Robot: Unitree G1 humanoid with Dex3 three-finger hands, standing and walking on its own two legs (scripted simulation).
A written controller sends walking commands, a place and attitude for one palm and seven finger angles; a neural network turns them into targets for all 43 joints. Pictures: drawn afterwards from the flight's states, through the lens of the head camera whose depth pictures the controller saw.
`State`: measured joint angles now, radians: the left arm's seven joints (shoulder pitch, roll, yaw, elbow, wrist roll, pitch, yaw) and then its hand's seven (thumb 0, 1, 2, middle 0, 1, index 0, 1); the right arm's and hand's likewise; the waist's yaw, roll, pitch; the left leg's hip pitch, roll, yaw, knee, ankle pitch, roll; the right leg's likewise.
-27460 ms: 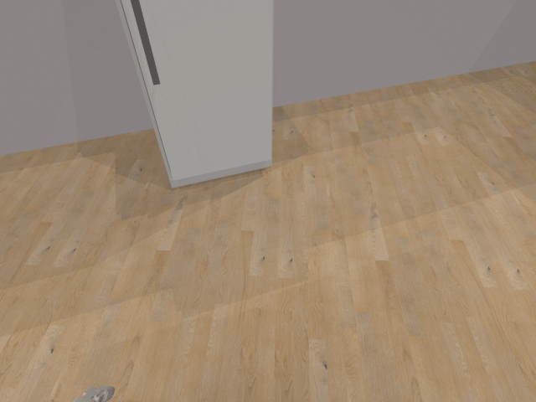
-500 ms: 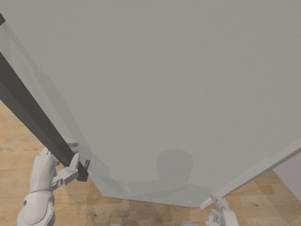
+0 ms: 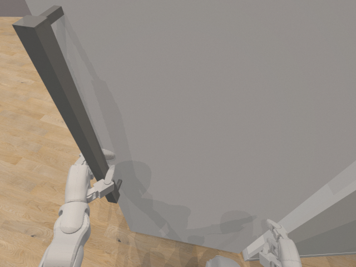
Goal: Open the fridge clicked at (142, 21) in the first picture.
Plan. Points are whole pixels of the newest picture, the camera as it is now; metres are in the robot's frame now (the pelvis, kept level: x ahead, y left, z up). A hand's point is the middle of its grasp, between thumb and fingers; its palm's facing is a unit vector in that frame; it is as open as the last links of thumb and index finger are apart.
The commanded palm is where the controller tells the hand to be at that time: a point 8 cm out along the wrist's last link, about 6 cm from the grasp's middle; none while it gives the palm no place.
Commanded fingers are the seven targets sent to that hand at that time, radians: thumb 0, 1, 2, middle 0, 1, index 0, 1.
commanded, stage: stop walking and hold the door back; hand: left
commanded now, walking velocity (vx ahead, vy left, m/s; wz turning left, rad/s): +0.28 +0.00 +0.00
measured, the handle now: (95, 140) +0.32 +0.21 +0.12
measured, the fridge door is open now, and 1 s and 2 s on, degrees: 76 67 72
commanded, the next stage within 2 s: loosen the grip on the handle in 1.44 s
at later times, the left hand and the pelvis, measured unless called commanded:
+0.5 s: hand (113, 166) +0.31 +0.19 +0.04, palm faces +0.28 -0.94 -0.20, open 5.8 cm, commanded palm +0.32 +0.25 +0.03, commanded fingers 0.00 0.90 0.90 -0.45 -1.40 -0.45 -1.40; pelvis -0.06 -0.04 +0.00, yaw +4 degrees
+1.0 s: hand (118, 151) +0.35 +0.19 +0.04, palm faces +0.19 -0.96 -0.21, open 5.9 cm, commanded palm +0.31 +0.26 +0.03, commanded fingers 0.00 0.90 0.90 -0.45 -1.40 -0.45 -1.40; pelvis -0.05 -0.01 +0.00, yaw -2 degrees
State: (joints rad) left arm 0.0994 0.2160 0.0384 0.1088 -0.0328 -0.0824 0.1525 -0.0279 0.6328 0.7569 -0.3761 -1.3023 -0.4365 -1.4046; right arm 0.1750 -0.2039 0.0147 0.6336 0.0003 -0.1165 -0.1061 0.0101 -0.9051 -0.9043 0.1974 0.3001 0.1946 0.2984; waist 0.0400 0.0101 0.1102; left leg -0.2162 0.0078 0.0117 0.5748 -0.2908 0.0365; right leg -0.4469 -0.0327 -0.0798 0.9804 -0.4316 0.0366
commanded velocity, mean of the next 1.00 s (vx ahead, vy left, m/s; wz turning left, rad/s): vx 0.09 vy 0.06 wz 0.00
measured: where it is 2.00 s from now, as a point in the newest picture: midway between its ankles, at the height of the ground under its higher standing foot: outside the picture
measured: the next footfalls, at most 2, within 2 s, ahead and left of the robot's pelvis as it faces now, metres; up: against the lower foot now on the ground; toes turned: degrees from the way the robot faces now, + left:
right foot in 0.18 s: +0.01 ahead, -0.12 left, +0.00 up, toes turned -5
left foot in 0.54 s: -0.01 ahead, +0.11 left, +0.00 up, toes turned +8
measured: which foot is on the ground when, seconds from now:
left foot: down 0.00-0.18, up 0.20-0.52, down 0.54-0.76, up 0.78-1.00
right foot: up 0.00-0.16, down 0.18-1.00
